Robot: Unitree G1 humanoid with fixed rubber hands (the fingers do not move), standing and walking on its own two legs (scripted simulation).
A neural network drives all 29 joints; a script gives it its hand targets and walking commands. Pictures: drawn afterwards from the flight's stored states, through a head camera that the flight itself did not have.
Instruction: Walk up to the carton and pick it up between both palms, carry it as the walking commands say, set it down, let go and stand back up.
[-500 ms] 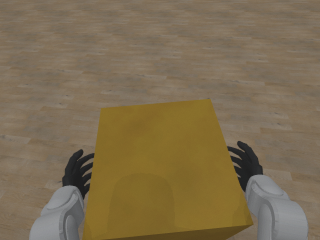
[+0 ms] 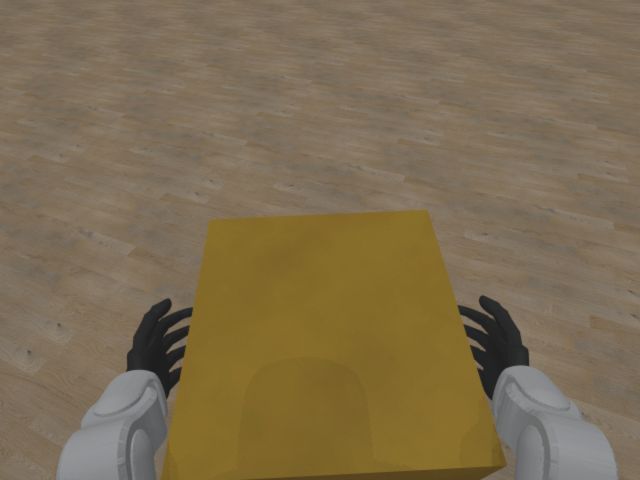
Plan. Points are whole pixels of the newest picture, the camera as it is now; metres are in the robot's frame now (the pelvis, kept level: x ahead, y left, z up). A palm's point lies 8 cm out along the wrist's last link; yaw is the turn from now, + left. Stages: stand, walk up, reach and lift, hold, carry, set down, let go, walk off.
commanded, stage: carry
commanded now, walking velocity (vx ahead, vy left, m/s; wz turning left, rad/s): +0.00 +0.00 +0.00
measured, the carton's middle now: (325, 359) +0.27 +0.00 +0.03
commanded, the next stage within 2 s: none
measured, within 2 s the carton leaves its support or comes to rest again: neither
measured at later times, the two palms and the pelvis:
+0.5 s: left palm (175, 371) +0.23 +0.16 +0.09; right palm (513, 356) +0.24 -0.20 +0.09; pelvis +0.01 -0.02 +0.00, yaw +1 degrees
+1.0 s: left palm (188, 363) +0.25 +0.16 +0.07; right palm (503, 348) +0.26 -0.21 +0.07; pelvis +0.01 -0.03 +0.00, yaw +1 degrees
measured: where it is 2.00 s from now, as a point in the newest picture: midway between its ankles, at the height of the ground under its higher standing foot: outside the picture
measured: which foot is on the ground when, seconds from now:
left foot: down 0.00-1.00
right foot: down 0.00-1.00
